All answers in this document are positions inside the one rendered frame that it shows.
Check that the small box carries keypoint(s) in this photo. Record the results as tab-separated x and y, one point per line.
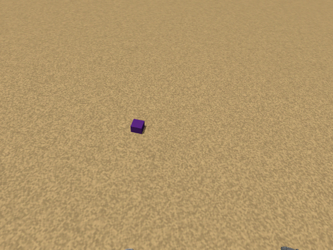
137	126

